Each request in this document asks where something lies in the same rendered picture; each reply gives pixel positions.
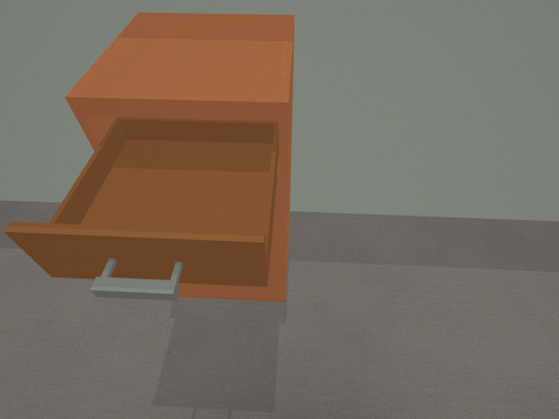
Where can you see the cabinet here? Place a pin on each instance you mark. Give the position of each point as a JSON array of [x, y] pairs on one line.
[[201, 67]]

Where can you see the handle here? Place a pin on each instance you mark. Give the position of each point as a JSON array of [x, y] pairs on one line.
[[136, 288]]

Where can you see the drawer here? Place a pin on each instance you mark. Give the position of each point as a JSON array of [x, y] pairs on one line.
[[160, 191]]

